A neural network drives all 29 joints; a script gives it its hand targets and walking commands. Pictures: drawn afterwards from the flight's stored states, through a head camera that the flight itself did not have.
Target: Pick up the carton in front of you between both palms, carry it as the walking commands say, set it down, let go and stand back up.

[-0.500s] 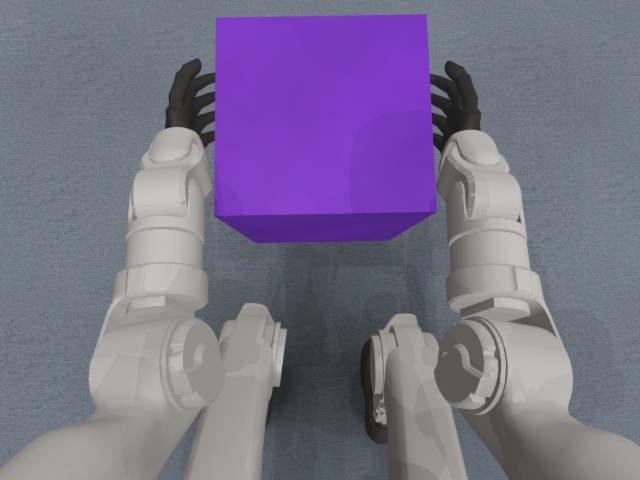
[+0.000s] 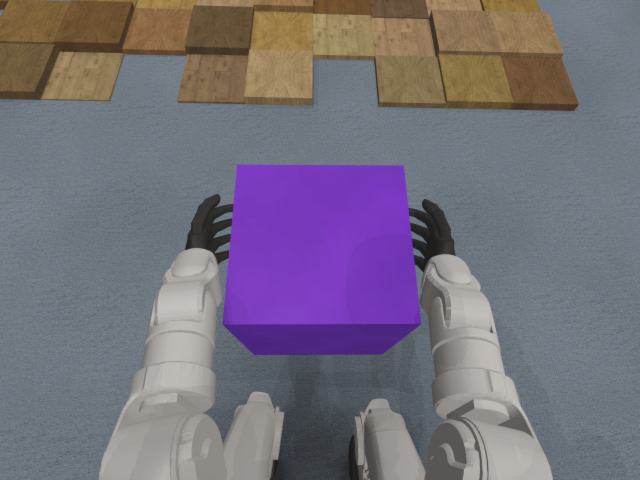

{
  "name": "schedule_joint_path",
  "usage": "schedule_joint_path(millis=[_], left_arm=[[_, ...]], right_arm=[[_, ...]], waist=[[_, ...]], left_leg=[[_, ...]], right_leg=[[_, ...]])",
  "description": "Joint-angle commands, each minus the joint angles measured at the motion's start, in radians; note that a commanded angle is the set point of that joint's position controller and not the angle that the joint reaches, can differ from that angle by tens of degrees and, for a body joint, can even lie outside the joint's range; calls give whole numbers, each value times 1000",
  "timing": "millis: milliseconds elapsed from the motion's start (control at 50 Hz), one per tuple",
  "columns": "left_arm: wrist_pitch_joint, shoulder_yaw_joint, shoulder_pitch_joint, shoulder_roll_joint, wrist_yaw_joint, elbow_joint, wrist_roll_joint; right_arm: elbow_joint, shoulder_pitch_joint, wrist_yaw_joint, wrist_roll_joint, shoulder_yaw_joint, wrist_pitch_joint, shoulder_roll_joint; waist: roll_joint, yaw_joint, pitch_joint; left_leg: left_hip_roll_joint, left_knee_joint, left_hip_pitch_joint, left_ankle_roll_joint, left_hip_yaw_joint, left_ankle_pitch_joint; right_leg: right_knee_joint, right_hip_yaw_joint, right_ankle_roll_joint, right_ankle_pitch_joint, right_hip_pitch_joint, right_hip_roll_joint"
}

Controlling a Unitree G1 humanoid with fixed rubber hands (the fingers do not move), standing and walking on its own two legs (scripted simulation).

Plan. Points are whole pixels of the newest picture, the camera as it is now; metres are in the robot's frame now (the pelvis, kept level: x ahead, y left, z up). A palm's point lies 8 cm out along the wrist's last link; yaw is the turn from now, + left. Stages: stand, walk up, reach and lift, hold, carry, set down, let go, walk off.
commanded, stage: reach and lift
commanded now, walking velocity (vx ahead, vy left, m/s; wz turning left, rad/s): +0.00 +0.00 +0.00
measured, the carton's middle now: (319, 272) +0.42 +0.01 -0.10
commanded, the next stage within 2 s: hold in 1.68 s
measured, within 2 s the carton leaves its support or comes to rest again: neither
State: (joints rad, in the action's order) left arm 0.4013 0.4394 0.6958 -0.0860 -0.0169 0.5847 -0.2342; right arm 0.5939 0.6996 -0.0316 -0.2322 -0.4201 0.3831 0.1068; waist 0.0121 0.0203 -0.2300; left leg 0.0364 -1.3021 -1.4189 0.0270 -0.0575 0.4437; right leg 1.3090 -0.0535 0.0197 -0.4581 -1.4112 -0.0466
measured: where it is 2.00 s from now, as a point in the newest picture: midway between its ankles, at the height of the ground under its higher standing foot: outside the picture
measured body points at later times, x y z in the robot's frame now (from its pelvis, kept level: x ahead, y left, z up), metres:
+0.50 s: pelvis +0.05 +0.00 +0.12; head +0.08 +0.00 +0.57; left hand +0.37 +0.16 +0.11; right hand +0.37 -0.15 +0.11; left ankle +0.07 +0.13 -0.60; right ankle +0.07 -0.12 -0.60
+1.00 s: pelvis +0.04 +0.00 +0.14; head +0.03 +0.00 +0.59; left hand +0.35 +0.16 +0.16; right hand +0.36 -0.15 +0.16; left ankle +0.07 +0.13 -0.60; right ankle +0.07 -0.12 -0.60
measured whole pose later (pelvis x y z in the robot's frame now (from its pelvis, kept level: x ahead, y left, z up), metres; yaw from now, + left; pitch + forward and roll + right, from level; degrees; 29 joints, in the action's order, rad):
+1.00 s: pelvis +0.04 +0.00 +0.14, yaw +0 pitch -4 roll +0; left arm 0.61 0.33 0.34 -0.17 0.02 0.38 -0.31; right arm 0.38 0.34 0.03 -0.31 -0.32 0.60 0.17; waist 0.00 0.00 0.03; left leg 0.02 -0.47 -0.19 0.01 -0.06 0.21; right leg 0.47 -0.07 0.01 -0.22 -0.18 -0.02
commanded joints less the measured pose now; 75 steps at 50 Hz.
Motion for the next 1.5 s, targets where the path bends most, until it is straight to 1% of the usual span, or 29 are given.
schedule_joint_path(millis=[0,160,280,420,480,580,660,740,760,840,940,1060,1300,1480], left_arm=[[-15,-586,553,-1077,255,46,157],[-15,-627,397,-1080,259,4,149],[-1,-660,279,-1078,257,-32,148],[41,-710,150,-1068,252,-97,163],[70,-731,105,-1061,250,-136,169],[133,-762,60,-1052,251,-209,186],[178,-708,38,-1031,256,-188,164],[191,-637,88,-1016,266,-148,129],[188,-635,111,-1022,269,-147,129],[178,-659,188,-1050,276,-175,146],[180,-674,200,-1047,274,-184,149],[190,-679,156,-1030,267,-204,147],[217,-713,43,-1010,255,-298,173],[239,-734,8,-994,251,-351,189]], right_arm=[[46,546,243,148,571,-13,1075],[1,395,248,148,626,-9,1086],[-32,274,251,147,656,5,1078],[-98,144,256,156,695,51,1061],[-142,95,258,164,714,81,1046],[-208,38,265,179,734,146,1036],[-196,27,275,155,683,193,1007],[-151,77,288,124,615,207,992],[-149,101,291,124,612,204,997],[-176,177,299,138,635,193,1021],[-189,187,295,138,646,195,1015],[-210,145,288,137,651,206,998],[-298,31,276,164,684,232,980],[-351,-8,270,178,705,255,970]], waist=[[-9,4,-679],[-4,2,-559],[-9,-7,-444],[-15,-11,-320],[-18,-14,-260],[-13,-23,-138],[-12,-24,0],[-15,-18,80],[-16,-18,78],[-16,-21,14],[-13,-26,-13],[-12,-25,-15],[-13,-21,-26],[-12,-22,-10]], left_leg=[[120,214,517,-14,47,-215],[104,383,718,-23,18,-274],[91,515,884,-26,-4,-342],[76,673,1085,-24,-16,-452],[69,736,1162,-22,-18,-478],[59,840,1261,-22,-21,-443],[55,901,1272,-27,-17,-338],[50,923,1261,-33,-8,-237],[50,922,1263,-34,-6,-222],[47,909,1288,-35,-7,-239],[48,912,1309,-32,-5,-249],[52,927,1339,-26,-4,-306],[59,950,1401,-20,-11,-464],[62,961,1416,-20,-16,-493]], right_leg=[[-227,32,-8,199,469,-116],[-396,-3,-11,269,687,-96],[-527,-22,-17,339,847,-80],[-686,-30,-15,447,1038,-65],[-752,-32,-14,473,1117,-58],[-856,-27,-16,445,1227,-50],[-914,-22,-25,349,1241,-44],[-931,-14,-31,248,1225,-38],[-930,-12,-31,232,1225,-37],[-919,-11,-30,245,1250,-37],[-922,-9,-27,256,1274,-39],[-937,-10,-24,311,1305,-42],[-961,-20,-15,463,1367,-49],[-974,-23,-13,492,1385,-50]])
